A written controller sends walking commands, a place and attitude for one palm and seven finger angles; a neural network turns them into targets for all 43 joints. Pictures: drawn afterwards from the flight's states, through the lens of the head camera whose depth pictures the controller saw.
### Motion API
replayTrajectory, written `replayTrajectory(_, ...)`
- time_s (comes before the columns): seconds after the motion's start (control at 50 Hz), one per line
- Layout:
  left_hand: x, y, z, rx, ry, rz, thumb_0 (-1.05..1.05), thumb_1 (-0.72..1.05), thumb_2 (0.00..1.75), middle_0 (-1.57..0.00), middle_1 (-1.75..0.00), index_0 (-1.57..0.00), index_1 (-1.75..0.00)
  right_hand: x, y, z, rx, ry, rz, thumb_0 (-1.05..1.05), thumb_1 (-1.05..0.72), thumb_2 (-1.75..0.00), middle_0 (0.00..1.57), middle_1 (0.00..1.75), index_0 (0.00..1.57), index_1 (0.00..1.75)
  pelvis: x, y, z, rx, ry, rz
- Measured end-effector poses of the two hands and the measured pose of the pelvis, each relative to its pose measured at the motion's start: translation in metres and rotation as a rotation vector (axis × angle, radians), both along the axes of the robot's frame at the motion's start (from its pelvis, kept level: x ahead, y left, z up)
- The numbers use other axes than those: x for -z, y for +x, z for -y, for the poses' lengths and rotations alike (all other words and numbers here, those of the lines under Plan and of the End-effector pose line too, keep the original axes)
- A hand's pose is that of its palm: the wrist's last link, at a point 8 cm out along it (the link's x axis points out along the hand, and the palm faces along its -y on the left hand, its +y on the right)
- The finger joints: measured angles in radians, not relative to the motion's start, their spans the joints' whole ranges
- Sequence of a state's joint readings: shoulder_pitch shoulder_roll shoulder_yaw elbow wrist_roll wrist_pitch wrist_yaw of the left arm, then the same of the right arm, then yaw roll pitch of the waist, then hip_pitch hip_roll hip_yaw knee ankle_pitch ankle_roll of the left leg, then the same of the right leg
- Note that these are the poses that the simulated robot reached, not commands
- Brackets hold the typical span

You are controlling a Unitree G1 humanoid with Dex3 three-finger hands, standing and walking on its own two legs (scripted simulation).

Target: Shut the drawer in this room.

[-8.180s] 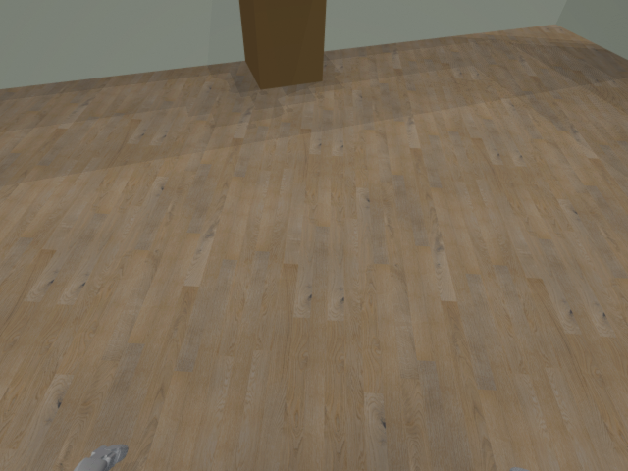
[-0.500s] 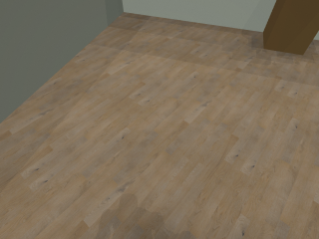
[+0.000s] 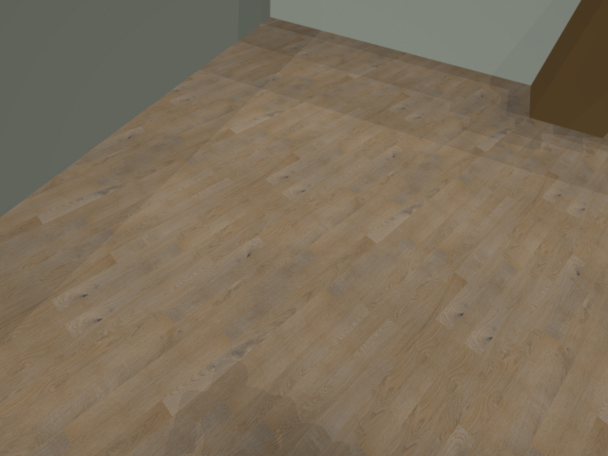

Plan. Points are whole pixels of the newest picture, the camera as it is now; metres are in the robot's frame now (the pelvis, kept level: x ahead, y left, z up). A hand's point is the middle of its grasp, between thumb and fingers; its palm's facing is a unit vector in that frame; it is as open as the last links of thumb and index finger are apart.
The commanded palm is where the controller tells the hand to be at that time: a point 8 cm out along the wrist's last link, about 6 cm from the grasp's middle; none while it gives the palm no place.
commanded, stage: turn or walk to find it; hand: left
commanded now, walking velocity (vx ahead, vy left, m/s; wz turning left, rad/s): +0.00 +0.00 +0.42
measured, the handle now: out of the picture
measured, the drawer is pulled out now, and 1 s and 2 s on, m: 0.19 0.19 0.19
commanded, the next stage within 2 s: none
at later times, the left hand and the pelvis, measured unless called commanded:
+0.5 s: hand out of the picture -0.05 +0.15 -0.17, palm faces +0.22 -0.95 -0.22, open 7.4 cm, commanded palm none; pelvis -0.05 -0.04 -0.01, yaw +12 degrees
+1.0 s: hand out of the picture -0.08 +0.25 -0.17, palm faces +0.38 -0.89 -0.23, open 7.4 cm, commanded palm none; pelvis -0.09 +0.02 +0.00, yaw +22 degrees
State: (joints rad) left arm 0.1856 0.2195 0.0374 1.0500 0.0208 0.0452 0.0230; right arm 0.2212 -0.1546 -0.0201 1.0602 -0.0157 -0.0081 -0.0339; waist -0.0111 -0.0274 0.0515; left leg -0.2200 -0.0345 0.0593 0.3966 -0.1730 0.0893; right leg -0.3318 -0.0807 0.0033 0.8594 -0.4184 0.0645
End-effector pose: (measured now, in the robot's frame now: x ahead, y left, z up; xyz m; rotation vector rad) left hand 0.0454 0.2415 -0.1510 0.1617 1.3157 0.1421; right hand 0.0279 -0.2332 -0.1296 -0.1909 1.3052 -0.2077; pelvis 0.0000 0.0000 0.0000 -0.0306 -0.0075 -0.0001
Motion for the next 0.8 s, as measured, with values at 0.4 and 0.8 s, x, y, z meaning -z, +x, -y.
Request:
replayTrajectory(0.4,-0.017,-0.081,0.054,-0.154,0.045,0.03,0.01,0.91,0.9,-0.2,-0.3,-0.2,-0.3,0.021,-0.018,0.061,-0.097,0.052,-0.063,0.01,-0.91,-0.9,0.2,0.3,0.2,0.3,0.004,-0.039,0.047,-0.153,0.047,0.005)
replayTrajectory(0.8,0.008,-0.176,-0.027,-0.353,0.002,-0.043,0.01,0.91,0.9,-0.2,-0.3,-0.2,-0.3,-0.014,0.054,-0.04,-0.386,-0.024,0.127,0.01,-0.91,-0.9,0.2,0.3,0.2,0.3,0.005,-0.077,-0.014,-0.308,-0.013,-0.008)
